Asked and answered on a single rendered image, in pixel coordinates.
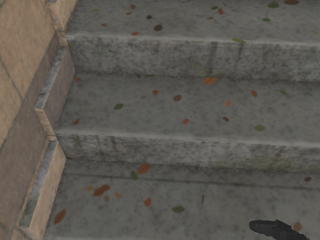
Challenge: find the right robot hand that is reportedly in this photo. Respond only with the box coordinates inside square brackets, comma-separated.
[249, 219, 310, 240]

